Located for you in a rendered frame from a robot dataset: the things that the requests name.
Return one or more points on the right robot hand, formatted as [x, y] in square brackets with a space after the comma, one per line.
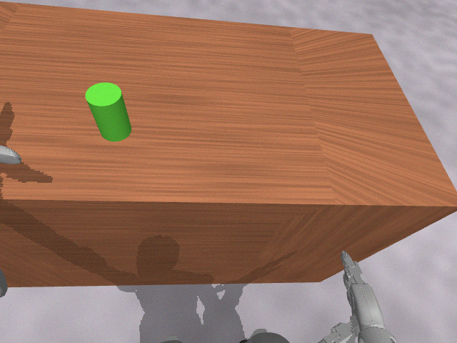
[366, 312]

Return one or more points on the right robot arm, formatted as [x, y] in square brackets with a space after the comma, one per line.
[375, 335]

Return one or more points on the left robot hand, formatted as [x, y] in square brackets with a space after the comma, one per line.
[9, 156]

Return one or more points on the can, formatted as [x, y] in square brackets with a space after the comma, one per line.
[107, 105]

